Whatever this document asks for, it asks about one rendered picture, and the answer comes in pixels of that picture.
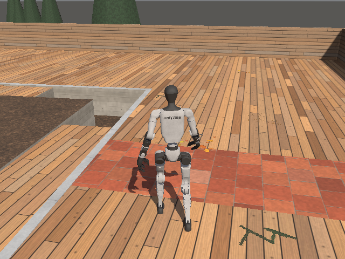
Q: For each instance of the robot head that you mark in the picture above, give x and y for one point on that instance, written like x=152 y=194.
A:
x=171 y=92

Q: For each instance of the humanoid robot torso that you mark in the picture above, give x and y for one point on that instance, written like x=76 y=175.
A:
x=172 y=130

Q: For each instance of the robot right hand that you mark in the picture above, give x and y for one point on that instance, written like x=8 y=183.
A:
x=195 y=147

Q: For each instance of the robot left hand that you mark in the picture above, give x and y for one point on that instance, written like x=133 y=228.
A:
x=140 y=165

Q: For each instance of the left robot forearm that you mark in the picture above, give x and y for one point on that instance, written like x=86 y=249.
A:
x=145 y=146

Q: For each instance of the right robot forearm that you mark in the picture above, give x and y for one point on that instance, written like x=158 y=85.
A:
x=196 y=138

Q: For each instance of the left robot upper arm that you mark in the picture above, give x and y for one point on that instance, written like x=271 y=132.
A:
x=152 y=123

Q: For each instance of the right robot upper arm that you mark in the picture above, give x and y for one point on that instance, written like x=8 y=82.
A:
x=191 y=121

